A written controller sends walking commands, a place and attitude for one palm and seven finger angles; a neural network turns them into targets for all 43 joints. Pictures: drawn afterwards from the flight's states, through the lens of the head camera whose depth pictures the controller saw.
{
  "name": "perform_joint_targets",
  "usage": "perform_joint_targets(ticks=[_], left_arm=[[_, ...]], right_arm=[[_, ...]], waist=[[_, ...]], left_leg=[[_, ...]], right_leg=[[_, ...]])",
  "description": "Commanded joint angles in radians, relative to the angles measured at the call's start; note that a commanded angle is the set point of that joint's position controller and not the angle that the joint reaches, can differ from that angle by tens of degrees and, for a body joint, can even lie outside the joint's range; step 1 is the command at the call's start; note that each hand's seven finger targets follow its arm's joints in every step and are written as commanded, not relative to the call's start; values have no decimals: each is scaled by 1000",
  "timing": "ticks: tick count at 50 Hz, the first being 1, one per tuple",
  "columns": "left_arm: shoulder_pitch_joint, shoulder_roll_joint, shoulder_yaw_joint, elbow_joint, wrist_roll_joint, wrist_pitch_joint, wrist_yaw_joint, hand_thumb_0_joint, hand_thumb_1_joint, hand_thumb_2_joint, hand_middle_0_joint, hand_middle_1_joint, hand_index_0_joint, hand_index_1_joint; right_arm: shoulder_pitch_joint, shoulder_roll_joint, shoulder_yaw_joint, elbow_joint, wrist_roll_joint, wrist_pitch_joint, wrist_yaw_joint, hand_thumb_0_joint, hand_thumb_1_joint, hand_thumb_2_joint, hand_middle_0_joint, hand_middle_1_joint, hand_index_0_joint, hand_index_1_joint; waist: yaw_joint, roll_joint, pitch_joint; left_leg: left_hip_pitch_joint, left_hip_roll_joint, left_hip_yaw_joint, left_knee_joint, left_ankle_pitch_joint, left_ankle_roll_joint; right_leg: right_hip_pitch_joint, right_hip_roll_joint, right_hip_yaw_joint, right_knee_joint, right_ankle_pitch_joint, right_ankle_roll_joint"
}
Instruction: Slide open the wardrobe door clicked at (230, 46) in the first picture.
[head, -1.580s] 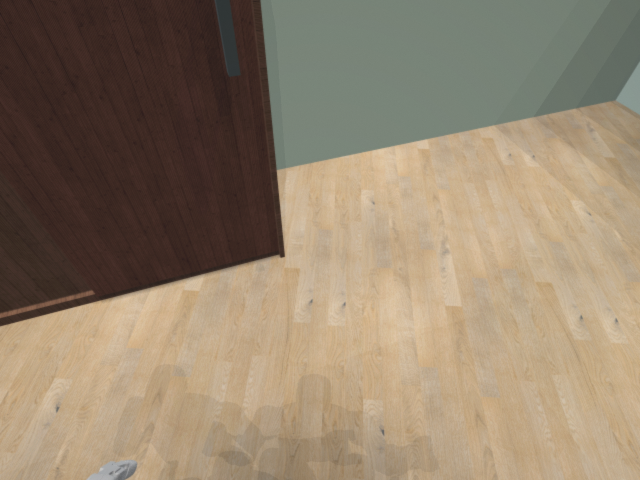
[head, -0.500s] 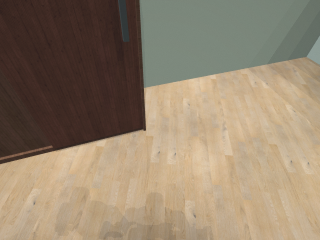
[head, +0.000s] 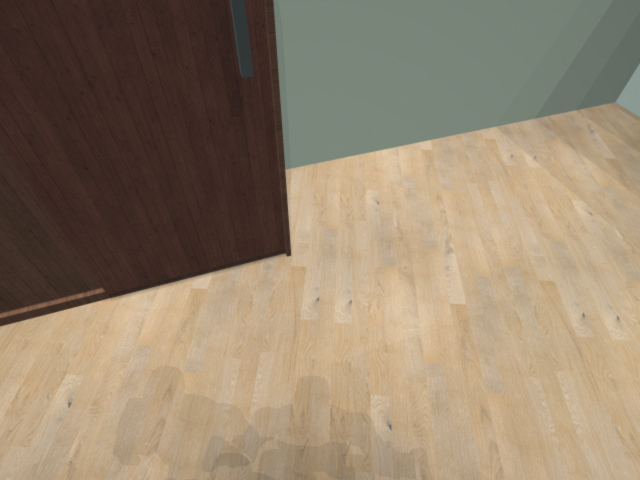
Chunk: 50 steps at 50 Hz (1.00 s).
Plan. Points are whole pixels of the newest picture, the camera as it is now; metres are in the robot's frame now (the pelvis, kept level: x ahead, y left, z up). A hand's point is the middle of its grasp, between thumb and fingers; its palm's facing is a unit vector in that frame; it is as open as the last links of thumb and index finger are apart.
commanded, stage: walk to a spot facing it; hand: right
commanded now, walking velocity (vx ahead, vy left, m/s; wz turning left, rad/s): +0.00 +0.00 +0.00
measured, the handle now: (236, 5) +1.00 +0.25 +0.18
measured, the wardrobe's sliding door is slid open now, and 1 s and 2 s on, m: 0.00 0.00 0.00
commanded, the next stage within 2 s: turn to face it in 0.54 s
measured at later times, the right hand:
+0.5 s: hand out of the picture +0.07 -0.17 -0.19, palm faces -0.03 +0.98 -0.19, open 7.4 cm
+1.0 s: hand (455, 355) +0.37 -0.21 -0.17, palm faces -0.33 +0.92 -0.23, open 7.4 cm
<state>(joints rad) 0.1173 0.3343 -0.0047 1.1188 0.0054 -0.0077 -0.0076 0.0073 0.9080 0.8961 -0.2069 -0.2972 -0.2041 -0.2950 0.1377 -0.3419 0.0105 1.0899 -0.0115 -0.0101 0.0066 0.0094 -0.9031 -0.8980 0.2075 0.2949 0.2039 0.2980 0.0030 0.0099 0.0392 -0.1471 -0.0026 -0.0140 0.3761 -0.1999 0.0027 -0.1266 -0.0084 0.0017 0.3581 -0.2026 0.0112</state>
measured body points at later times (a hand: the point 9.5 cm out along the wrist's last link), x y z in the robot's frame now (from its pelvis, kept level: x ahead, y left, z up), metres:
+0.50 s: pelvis +0.08 +0.01 -0.02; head +0.10 +0.01 +0.43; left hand +0.07 +0.27 -0.17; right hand +0.07 -0.22 -0.17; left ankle +0.00 +0.12 -0.75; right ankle +0.02 -0.11 -0.69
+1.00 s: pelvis +0.21 -0.05 -0.01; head +0.23 -0.05 +0.44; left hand +0.18 +0.20 -0.14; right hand +0.39 -0.26 -0.15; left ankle +0.18 +0.08 -0.69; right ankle +0.27 -0.12 -0.75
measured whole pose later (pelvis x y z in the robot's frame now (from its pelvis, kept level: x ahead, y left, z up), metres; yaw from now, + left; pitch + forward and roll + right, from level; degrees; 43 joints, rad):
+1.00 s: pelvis +0.21 -0.05 -0.01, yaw +22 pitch +0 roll +1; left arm 0.22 0.18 0.04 0.99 0.03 -0.03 0.01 -0.01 0.93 0.90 -0.21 -0.30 -0.21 -0.30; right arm 0.21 -0.25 -0.09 0.94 -0.03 0.02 0.03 0.01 -0.91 -0.90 0.20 0.29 0.19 0.30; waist 0.01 0.02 0.03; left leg -0.47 0.05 0.06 0.95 -0.39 -0.01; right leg -0.26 -0.08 -0.21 0.48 -0.22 -0.04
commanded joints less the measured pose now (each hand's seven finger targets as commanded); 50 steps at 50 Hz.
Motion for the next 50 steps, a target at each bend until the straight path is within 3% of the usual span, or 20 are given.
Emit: perform_joint_targets(ticks=[1, 3, 6, 11, 17, 18, 19, 20, 21, 22, 24, 31, 33, 34, 35, 36, 37, 39, 42, 50], left_arm=[[-52, 209, 40, -66, 2, -25, 18, 0, 900, 900, -200, -300, -200, -300], [-55, 210, 40, -67, 2, -27, 18, 0, 900, 900, -200, -300, -200, -300], [32, 85, 15, -42, 12, -7, 15, 0, 900, 900, -200, -300, -200, -300], [71, 120, 49, -89, 17, -1, 14, 0, 900, 900, -200, -300, -200, -300], [132, 118, 77, -125, 10, -33, 25, 0, 900, 900, -200, -300, -200, -300], [114, 102, 78, -136, 11, -35, 27, 0, 900, 900, -200, -300, -200, -300], [78, 66, 75, -159, 6, -39, 27, 0, 900, 900, -200, -300, -200, -300], [7, 12, 63, -207, 5, -46, 22, 0, 900, 900, -200, -300, -200, -300], [-94, 0, 52, -252, 12, -54, 25, 0, 900, 900, -200, -300, -200, -300], [-135, -4, 54, -264, 16, -60, 26, 0, 900, 900, -200, -300, -200, -300], [-125, -19, 58, -259, 14, -57, 17, 0, 900, 900, -200, -300, -200, -300], [-46, -76, 64, -271, -7, -39, -9, 0, 900, 900, -200, -300, -200, -300], [80, -54, 69, -233, -8, -44, 7, 0, 900, 900, -200, -300, -200, -300], [205, -21, 74, -194, -4, -47, 23, 0, 900, 900, -200, -300, -200, -300], [315, 64, 90, -167, 10, -52, 38, 0, 900, 900, -200, -300, -200, -300], [368, 146, 102, -168, 13, -51, 35, 0, 900, 900, -200, -300, -200, -300], [307, 118, 88, -186, 10, -39, 34, 0, 900, 900, -200, -300, -200, -300], [155, 26, 67, -215, 16, -41, 41, 0, 900, 900, -200, -300, -200, -300], [71, -30, 52, -217, 23, -46, 37, 0, 900, 900, -200, -300, -200, -300], [157, 27, 93, -166, 34, -40, 27, 0, 900, 900, -200, -300, -200, -300]], right_arm=[[-44, -206, -43, -68, 0, -20, -18, 0, -900, -900, 200, 300, 200, 300], [-47, -208, -44, -68, 0, -20, -18, 0, -900, -900, 200, 300, 200, 300], [43, -83, -23, -40, -3, 8, -18, 0, -900, -900, 200, 300, 200, 300], [95, -87, -53, -98, -13, 21, 9, 0, -900, -900, 200, 300, 200, 300], [186, -6, -72, -139, -12, -14, 18, 0, -900, -900, 200, 300, 200, 300], [240, -7, -79, -126, -13, -20, 16, 0, -900, -900, 200, 300, 200, 300], [311, -41, -90, -100, -18, -28, 8, 0, -900, -900, 200, 300, 200, 300], [424, -103, -105, -64, -19, -40, -6, 0, -900, -900, 200, 300, 200, 300], [518, -116, -106, -49, -11, -45, -23, 0, -900, -900, 200, 300, 200, 300], [520, -81, -101, -49, -15, -46, -34, 0, -900, -900, 200, 300, 200, 300], [464, -42, -94, -65, -23, -46, -43, 0, -900, -900, 200, 300, 200, 300], [273, -41, -101, -108, -21, -47, -34, 0, -900, -900, 200, 300, 200, 300], [238, -45, -112, -112, -12, -43, -34, 0, -900, -900, 200, 300, 200, 300], [240, -27, -113, -113, -8, -39, -35, 0, -900, -900, 200, 300, 200, 300], [296, 24, -109, -114, 4, -34, -31, 0, -900, -900, 200, 300, 200, 300], [354, 78, -98, -121, 12, -32, -20, 0, -900, -900, 200, 300, 200, 300], [331, 74, -95, -129, 2, -28, -25, 0, -900, -900, 200, 300, 200, 300], [238, 89, -95, -141, -13, -10, -14, 0, -900, -900, 200, 300, 200, 300], [295, 108, -92, -127, -16, 24, 5, 0, -900, -900, 200, 300, 200, 300], [80, 96, -91, -205, -25, 33, 31, 0, -900, -900, 200, 300, 200, 300]], waist=[[-4, -15, -62], [-4, -14, -67], [-4, -4, -78], [-6, -31, 84], [-25, -136, 42], [-48, -93, 19], [-76, 68, -2], [-112, 289, -4], [-162, 283, 18], [-156, 151, 49], [-108, 56, 29], [3, 145, 30], [60, 125, -12], [103, 68, -77], [123, -113, -196], [102, -358, -278], [84, -233, -219], [32, -187, -13], [-34, -185, -33], [22, -96, 2]], left_leg=[[3, 117, -103, -63, 112, 29], [8, 121, -100, -59, 134, 28], [-27, 99, -116, -37, -66, 22], [-205, 36, -158, 33, -337, 53], [-239, -27, -60, 261, -134, 53], [-162, -8, -99, 225, -47, 68], [-10, 78, -256, 144, 87, 111], [200, 246, -558, 9, 340, 202], [285, 322, -712, -17, 606, 291], [317, 314, -664, 11, 692, 314], [286, 273, -539, 23, 537, 271], [-92, 147, -334, -67, 328, 154], [-130, 95, -276, 39, 405, 109], [-152, 62, -251, 194, 411, 84], [-253, -29, -174, 439, 163, 46], [-369, -98, -39, 767, -421, 1], [-384, -57, -49, 895, -459, 7], [-439, 34, -29, 961, -338, -11], [-310, 55, 21, 828, -237, -17], [-286, 81, 63, 435, -167, -11]], right_leg=[[4, -111, 98, -57, 116, -37], [9, -112, 92, -57, 131, -36], [22, -110, 48, -18, -55, -18], [-83, -147, 79, -17, -398, -57], [-20, -256, 127, 95, -130, -125], [-63, -220, 68, 210, -66, -100], [-217, -135, -53, 416, -43, -45], [-501, -22, -152, 670, -235, 11], [-661, -17, -65, 807, -436, 21], [-728, -48, -14, 858, -388, 21], [-708, -85, 0, 810, -342, 20], [-269, -34, -73, 418, -68, 30], [-52, 3, -100, 260, 53, 22], [114, -17, -77, 174, 100, 14], [317, -199, 90, 152, 229, -36], [358, -480, 393, 77, 440, -162], [199, -518, 420, -1, 334, -229], [-51, -430, 306, -69, 161, -216], [-188, -314, 69, -77, 109, -160], [-148, -360, 57, -192, -282, -157]])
